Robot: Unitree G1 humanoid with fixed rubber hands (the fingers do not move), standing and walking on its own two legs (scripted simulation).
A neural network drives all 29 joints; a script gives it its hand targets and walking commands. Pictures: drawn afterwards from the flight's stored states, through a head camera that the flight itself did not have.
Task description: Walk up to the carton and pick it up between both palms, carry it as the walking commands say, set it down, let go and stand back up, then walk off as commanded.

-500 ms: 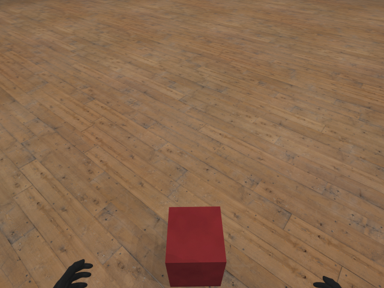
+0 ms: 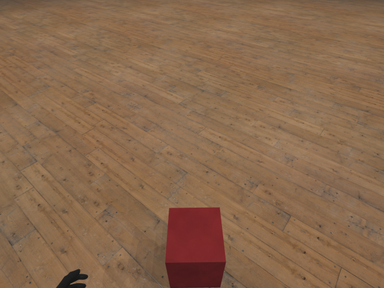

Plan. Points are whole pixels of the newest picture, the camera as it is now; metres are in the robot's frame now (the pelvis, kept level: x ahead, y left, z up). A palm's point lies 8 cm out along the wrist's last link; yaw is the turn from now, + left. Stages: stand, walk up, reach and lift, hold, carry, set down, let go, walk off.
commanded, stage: stand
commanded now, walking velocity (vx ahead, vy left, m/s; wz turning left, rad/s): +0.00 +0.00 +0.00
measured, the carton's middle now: (194, 247) +0.49 +0.00 -0.61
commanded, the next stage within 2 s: walk off in 0.48 s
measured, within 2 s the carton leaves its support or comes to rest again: neither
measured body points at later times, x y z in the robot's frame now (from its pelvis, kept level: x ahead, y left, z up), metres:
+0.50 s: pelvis -0.02 +0.01 +0.00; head -0.05 +0.01 +0.45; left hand +0.10 +0.30 -0.09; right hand +0.07 -0.30 -0.11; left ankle -0.01 +0.12 -0.73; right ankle +0.03 -0.14 -0.73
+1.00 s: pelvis -0.02 -0.05 +0.00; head -0.02 -0.06 +0.45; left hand +0.06 +0.23 -0.11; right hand +0.03 -0.35 -0.13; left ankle -0.01 +0.12 -0.73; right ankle -0.03 -0.18 -0.71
